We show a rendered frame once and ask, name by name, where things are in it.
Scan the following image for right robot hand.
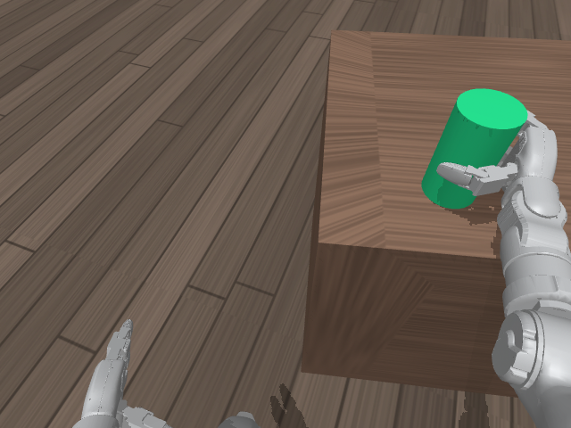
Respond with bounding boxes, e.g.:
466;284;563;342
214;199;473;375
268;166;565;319
436;111;558;196

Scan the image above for can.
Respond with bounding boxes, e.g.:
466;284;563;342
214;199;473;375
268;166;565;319
422;88;528;209

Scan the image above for left robot hand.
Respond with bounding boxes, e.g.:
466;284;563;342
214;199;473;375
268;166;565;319
81;319;173;428

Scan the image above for right robot arm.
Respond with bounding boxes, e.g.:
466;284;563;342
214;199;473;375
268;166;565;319
492;177;571;428

